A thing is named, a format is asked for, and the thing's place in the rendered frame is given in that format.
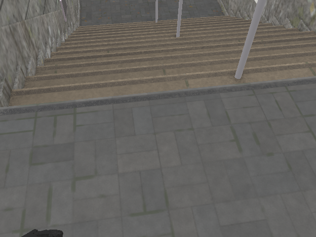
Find stairs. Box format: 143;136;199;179
8;15;316;107

